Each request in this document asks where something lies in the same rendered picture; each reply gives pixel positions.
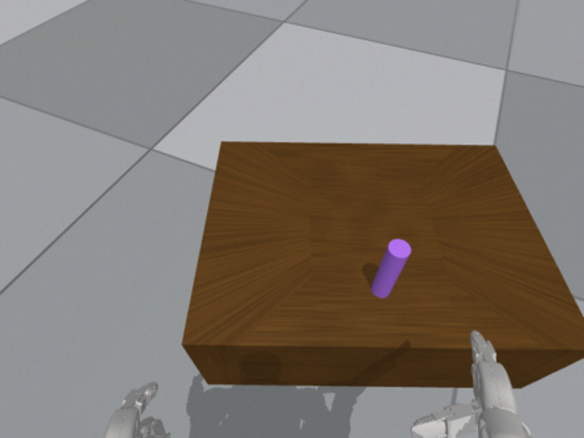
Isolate left robot hand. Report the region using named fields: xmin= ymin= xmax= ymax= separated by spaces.
xmin=103 ymin=382 xmax=171 ymax=438

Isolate right robot hand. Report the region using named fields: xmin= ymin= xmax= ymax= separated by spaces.
xmin=411 ymin=330 xmax=518 ymax=438

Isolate can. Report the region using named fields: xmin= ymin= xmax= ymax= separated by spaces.
xmin=371 ymin=239 xmax=412 ymax=298

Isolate right robot arm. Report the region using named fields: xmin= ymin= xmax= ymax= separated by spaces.
xmin=478 ymin=408 xmax=532 ymax=438

